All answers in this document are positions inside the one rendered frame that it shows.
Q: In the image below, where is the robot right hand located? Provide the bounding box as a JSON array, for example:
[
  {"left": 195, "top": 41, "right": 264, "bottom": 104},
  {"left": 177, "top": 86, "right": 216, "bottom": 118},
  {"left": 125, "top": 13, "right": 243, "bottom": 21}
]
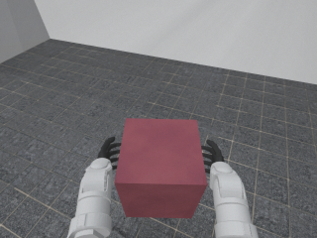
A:
[{"left": 201, "top": 139, "right": 225, "bottom": 174}]

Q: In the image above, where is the carton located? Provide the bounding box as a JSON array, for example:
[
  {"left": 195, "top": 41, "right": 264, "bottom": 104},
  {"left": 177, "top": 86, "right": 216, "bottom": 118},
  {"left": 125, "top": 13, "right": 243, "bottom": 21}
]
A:
[{"left": 114, "top": 118, "right": 208, "bottom": 219}]

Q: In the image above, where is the robot left forearm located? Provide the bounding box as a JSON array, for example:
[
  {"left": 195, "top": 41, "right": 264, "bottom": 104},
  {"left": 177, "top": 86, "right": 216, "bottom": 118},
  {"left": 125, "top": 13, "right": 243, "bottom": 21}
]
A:
[{"left": 66, "top": 158, "right": 113, "bottom": 238}]

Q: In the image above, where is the robot left hand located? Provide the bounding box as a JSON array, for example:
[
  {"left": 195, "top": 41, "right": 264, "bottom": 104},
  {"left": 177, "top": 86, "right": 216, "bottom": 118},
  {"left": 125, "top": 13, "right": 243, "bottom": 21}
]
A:
[{"left": 97, "top": 136, "right": 122, "bottom": 170}]

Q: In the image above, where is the robot right forearm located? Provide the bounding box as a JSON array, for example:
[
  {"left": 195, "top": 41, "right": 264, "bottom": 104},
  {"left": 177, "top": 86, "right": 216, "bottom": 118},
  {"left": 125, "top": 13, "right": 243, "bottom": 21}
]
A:
[{"left": 209, "top": 162, "right": 259, "bottom": 238}]

